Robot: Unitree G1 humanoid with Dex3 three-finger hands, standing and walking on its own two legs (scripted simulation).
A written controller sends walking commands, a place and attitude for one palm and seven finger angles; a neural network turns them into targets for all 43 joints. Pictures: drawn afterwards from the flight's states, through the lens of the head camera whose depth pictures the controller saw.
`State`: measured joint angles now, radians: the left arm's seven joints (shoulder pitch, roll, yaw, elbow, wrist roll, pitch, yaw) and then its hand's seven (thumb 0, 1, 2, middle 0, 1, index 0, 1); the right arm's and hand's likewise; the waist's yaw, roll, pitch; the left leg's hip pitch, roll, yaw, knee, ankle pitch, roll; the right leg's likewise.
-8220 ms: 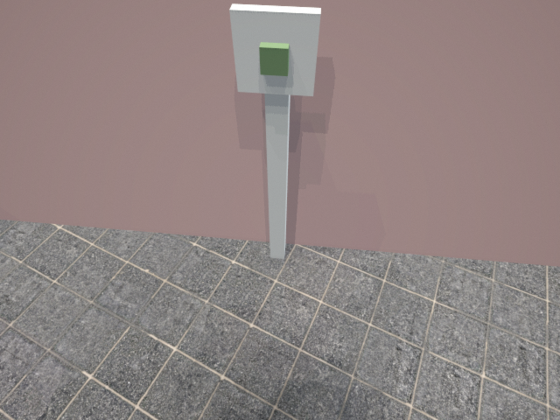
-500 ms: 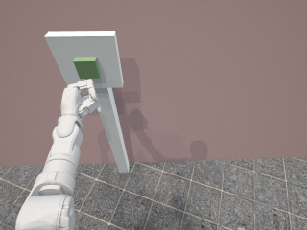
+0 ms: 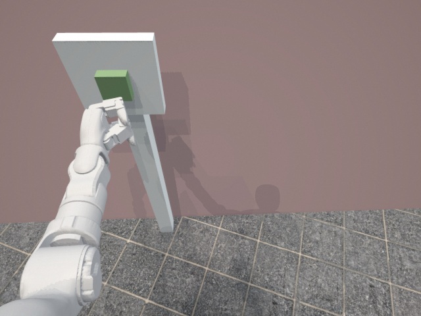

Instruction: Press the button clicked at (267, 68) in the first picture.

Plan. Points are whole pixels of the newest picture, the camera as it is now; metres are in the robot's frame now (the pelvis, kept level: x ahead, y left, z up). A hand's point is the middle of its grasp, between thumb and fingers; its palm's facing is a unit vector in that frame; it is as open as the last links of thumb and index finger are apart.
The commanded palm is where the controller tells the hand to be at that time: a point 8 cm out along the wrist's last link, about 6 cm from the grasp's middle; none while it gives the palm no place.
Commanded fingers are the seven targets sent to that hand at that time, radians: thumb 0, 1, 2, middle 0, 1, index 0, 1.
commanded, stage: press the button with the knuckle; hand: left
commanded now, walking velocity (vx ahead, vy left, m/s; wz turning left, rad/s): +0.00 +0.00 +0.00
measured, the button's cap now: (115, 85) +0.54 +0.19 +0.14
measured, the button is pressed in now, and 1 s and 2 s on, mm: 0 8 0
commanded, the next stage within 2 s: hold the button down briefly in 0.94 s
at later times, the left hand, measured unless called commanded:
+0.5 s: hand (134, 116) +0.48 +0.15 +0.11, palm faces +0.04 -1.00 +0.00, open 3.0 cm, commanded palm +0.46 +0.21 +0.11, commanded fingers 0.00 0.90 0.90 -1.30 -1.50 -1.30 -1.50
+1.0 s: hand (133, 112) +0.49 +0.15 +0.11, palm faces +0.05 -1.00 -0.01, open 3.0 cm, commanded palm +0.49 +0.20 +0.11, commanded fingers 0.00 0.90 0.90 -1.30 -1.50 -1.30 -1.50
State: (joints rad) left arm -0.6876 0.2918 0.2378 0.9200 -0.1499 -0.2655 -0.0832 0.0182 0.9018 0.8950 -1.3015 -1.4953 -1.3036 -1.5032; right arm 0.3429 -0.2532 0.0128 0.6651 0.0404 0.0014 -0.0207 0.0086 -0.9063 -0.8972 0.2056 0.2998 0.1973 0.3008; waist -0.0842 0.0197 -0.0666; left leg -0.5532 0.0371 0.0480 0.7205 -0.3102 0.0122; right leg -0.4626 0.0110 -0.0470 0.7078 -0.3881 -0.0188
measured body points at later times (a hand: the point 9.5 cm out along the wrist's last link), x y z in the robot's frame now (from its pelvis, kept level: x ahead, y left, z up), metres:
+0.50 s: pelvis +0.01 +0.00 -0.01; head +0.07 +0.01 +0.44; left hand +0.47 +0.20 +0.11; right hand +0.03 -0.26 -0.13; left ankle +0.03 +0.11 -0.71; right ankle -0.02 -0.11 -0.71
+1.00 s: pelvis -0.02 +0.00 -0.01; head +0.06 +0.01 +0.43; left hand +0.48 +0.21 +0.11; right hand -0.02 -0.27 -0.13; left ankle +0.03 +0.11 -0.71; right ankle -0.02 -0.11 -0.71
